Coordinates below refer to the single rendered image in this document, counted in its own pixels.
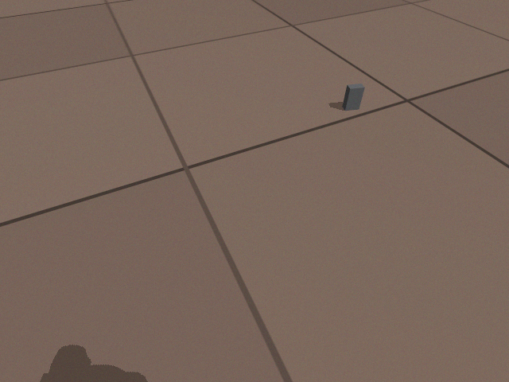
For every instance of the carton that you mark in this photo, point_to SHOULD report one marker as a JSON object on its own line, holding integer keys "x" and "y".
{"x": 353, "y": 97}

